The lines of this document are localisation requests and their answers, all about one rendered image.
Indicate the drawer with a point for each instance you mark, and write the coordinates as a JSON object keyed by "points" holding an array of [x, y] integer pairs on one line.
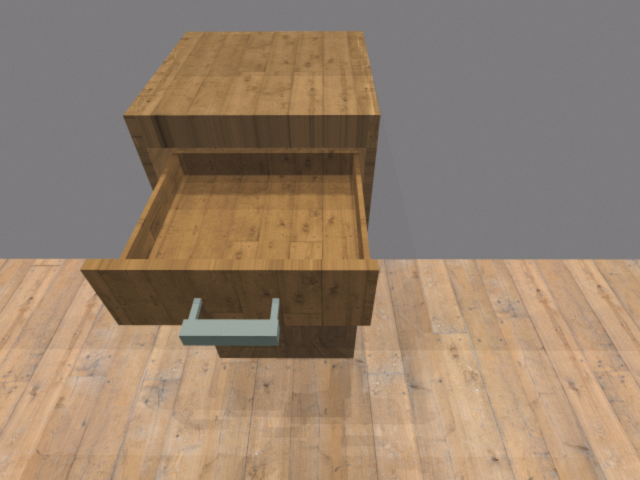
{"points": [[239, 228]]}

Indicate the handle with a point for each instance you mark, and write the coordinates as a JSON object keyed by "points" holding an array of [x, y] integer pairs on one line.
{"points": [[230, 332]]}

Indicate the cabinet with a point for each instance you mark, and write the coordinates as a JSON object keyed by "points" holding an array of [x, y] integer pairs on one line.
{"points": [[264, 91]]}

